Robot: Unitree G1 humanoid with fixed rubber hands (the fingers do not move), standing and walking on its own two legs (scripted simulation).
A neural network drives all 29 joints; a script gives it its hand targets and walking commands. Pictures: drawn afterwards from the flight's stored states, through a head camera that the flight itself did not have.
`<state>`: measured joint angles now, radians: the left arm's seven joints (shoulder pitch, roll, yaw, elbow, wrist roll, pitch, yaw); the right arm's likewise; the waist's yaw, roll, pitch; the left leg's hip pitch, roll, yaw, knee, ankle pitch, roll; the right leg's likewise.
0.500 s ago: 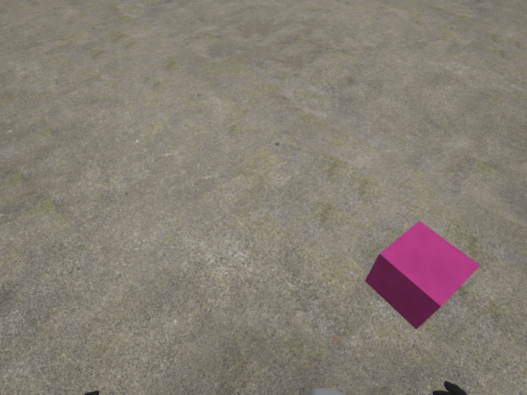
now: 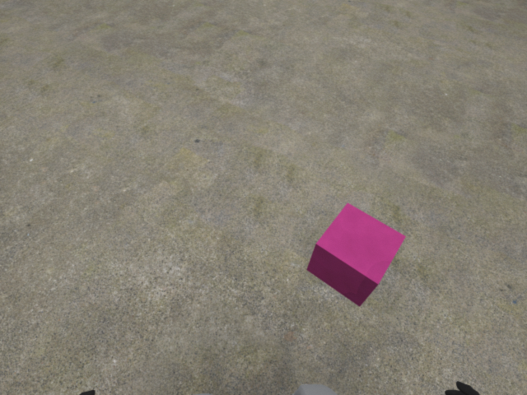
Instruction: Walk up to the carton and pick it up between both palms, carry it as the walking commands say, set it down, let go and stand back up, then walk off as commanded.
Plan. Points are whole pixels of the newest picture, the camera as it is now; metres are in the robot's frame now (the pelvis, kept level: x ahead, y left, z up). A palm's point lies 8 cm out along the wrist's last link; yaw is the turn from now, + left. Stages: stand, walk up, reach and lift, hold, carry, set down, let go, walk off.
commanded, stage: walk up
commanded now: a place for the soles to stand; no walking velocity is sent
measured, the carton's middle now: (353, 254) +0.68 -0.37 -0.65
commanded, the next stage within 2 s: none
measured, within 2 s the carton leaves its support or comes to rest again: neither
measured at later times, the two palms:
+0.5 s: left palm (116, 370) +0.17 +0.24 -0.12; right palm out of the picture +0.12 -0.38 -0.09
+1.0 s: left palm (161, 319) +0.25 +0.18 -0.10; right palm out of the picture +0.14 -0.43 -0.10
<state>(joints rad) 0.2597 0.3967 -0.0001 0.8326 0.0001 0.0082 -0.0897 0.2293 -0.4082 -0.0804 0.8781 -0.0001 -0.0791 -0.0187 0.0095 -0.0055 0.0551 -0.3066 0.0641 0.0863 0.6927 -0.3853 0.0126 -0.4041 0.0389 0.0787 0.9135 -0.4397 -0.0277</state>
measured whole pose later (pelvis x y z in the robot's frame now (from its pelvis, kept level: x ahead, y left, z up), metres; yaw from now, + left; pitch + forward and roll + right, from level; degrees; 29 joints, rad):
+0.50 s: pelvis +0.07 -0.04 -0.01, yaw -10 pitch +0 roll +0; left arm 0.32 0.39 0.00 0.80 0.00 -0.02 -0.06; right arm 0.21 -0.41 -0.08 0.79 0.00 -0.08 0.00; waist 0.01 0.00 0.08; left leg -0.40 0.06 0.09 0.76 -0.37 0.00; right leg -0.37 0.07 0.12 0.79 -0.40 -0.01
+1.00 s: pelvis +0.12 -0.10 -0.01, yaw -17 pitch -2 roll +1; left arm 0.36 0.41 0.00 0.80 0.00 -0.05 -0.04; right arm 0.24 -0.41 -0.08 0.74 0.00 -0.07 0.02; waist 0.01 0.00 0.08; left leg -0.40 0.08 0.10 1.02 -0.47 0.01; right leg -0.37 0.03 0.10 0.78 -0.38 -0.01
